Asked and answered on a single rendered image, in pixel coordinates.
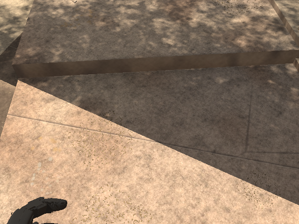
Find left robot hand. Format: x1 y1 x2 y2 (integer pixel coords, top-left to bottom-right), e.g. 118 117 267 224
7 197 67 224

